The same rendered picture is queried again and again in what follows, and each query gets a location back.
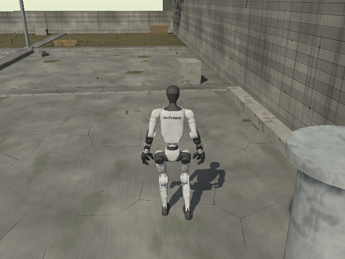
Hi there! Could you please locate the robot left foot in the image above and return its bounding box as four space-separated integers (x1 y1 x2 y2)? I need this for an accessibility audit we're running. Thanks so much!
162 203 170 216

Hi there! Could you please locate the right robot hand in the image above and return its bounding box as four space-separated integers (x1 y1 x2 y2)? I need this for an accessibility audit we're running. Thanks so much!
193 152 205 165

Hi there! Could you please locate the left robot hand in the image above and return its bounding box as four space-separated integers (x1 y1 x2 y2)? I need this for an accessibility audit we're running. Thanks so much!
141 152 154 165

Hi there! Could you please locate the robot left forearm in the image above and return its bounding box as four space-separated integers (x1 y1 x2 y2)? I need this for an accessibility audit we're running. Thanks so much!
143 130 153 154

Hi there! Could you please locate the robot right forearm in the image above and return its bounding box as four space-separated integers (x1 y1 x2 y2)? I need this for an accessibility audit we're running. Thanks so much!
193 131 204 154

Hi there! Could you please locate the right robot upper arm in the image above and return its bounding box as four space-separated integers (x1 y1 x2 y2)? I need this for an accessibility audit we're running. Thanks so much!
184 109 198 139

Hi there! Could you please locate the robot left shin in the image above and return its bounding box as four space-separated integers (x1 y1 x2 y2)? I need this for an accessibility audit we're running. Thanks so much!
159 176 168 209

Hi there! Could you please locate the left robot upper arm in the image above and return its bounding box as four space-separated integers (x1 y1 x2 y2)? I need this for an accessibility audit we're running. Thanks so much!
147 108 162 138

